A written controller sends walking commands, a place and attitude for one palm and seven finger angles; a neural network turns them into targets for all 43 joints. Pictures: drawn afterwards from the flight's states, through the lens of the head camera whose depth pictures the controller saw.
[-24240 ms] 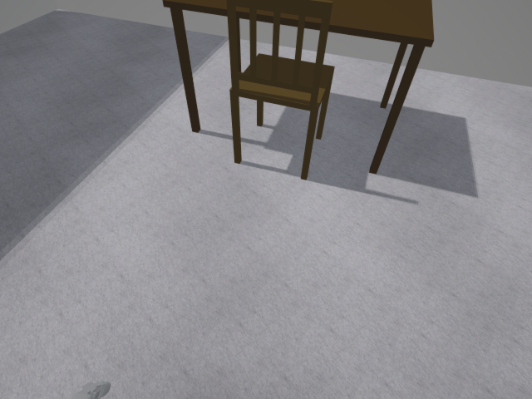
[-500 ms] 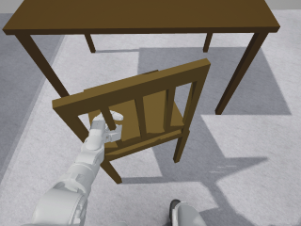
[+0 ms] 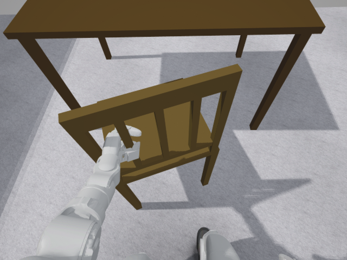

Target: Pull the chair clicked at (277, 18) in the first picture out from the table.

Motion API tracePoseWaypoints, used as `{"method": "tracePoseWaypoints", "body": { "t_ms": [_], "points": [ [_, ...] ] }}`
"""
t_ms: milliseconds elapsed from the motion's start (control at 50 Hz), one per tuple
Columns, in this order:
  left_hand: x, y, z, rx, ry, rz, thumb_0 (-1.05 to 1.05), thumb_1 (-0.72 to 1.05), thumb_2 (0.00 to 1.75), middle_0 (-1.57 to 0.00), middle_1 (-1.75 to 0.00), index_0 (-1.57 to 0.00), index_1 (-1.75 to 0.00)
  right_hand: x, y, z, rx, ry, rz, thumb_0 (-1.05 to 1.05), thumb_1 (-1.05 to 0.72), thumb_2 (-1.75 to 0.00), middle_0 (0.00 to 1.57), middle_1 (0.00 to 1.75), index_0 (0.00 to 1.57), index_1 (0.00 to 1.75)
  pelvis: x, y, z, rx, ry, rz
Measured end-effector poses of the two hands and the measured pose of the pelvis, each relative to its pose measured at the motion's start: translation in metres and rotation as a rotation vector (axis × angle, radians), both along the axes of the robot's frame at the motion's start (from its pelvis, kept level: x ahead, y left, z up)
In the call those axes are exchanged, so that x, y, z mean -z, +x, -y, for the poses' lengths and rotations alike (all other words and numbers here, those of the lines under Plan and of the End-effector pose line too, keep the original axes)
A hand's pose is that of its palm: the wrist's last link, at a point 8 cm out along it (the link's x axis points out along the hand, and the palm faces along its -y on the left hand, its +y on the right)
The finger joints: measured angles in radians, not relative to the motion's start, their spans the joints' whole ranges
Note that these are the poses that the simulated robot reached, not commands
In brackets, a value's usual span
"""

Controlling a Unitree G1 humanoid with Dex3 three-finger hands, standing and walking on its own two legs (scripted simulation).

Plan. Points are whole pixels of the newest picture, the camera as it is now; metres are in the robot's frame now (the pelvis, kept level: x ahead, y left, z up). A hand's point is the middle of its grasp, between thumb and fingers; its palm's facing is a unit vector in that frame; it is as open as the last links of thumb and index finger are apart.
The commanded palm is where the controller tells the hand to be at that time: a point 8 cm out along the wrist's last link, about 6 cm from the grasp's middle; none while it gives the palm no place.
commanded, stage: step backward, pulling the chair out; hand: left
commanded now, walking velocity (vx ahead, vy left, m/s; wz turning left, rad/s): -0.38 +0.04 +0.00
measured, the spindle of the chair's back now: (162, 135) +0.44 +0.04 -0.07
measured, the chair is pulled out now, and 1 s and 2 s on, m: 0.27 0.29 0.29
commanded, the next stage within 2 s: stop walking, hand still on the chair in 0.06 s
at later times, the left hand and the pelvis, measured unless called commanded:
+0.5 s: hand (134, 154) +0.37 +0.11 -0.05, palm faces -0.01 -0.98 -0.19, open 5.5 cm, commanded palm +0.36 +0.16 -0.02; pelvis +0.04 +0.00 +0.01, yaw -1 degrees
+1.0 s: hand (133, 154) +0.37 +0.11 -0.04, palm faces -0.07 -0.98 -0.18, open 5.5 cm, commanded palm +0.36 +0.16 -0.02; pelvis +0.07 +0.01 +0.01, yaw -1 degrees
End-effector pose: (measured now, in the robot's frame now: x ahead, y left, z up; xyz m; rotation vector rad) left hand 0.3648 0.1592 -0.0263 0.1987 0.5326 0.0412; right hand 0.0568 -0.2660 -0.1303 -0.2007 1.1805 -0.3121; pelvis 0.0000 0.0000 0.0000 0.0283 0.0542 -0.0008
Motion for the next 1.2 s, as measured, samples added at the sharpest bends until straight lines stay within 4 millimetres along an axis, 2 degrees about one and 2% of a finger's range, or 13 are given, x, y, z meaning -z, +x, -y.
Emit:
{"method": "tracePoseWaypoints", "body": {
  "t_ms": [200,320,440,660,780,900,1200],
  "points": [
    [0.0,-0.002,-0.001,0.018,-0.003,-0.003,0.05,0.66,0.75,-0.19,-1.17,-0.5,-1.45,-0.008,-0.01,-0.001,0.007,-0.022,-0.01,0.01,-0.91,-0.9,0.2,0.3,0.21,0.3,-0.002,-0.001,-0.006,0.012,0.005,0.002],
    [-0.001,-0.008,-0.001,0.014,0.006,0.009,0.05,0.66,0.75,-0.2,-1.18,-0.5,-1.45,-0.004,0.002,-0.006,0.02,0.013,0.006,0.01,-0.91,-0.9,0.2,0.3,0.21,0.3,-0.002,0.01,-0.002,0.02,0.0,0.016],
    [-0.001,-0.012,0.0,-0.001,-0.002,-0.002,0.06,0.66,0.75,-0.19,-1.18,-0.5,-1.45,-0.006,0.035,-0.013,-0.003,0.036,0.039,0.01,-0.91,-0.9,0.2,0.3,0.21,0.3,-0.006,0.028,0.0,0.023,-0.008,0.018],
    [-0.002,-0.01,-0.001,0.017,-0.01,-0.019,0.07,0.66,0.74,-0.18,-1.18,-0.5,-1.45,-0.024,0.117,-0.018,-0.059,0.028,0.168,0.01,-0.91,-0.9,0.2,0.3,0.21,0.3,-0.011,0.058,-0.004,0.011,-0.027,0.039],
    [-0.002,-0.01,-0.002,0.027,-0.014,-0.023,0.07,0.66,0.73,-0.17,-1.19,-0.5,-1.45,-0.035,0.143,-0.025,-0.077,0.027,0.221,0.01,-0.91,-0.9,0.2,0.3,0.21,0.3,-0.013,0.063,-0.008,0.011,-0.032,0.052],
    [-0.002,-0.01,-0.002,0.039,-0.017,-0.024,0.07,0.67,0.72,-0.16,-1.19,-0.5,-1.45,-0.038,0.143,-0.032,-0.076,0.035,0.214,0.01,-0.91,-0.9,0.2,0.3,0.21,0.3,-0.014,0.066,-0.011,0.015,-0.034,0.059],
    [-0.002,-0.008,-0.004,0.07,-0.019,-0.017,0.06,0.66,0.72,-0.16,-1.21,-0.5,-1.45,-0.026,0.1,-0.039,-0.023,0.055,0.095,0.01,-0.91,-0.9,0.2,0.3,0.21,0.3,-0.014,0.07,-0.019,0.015,-0.039,0.047]
  ]
}}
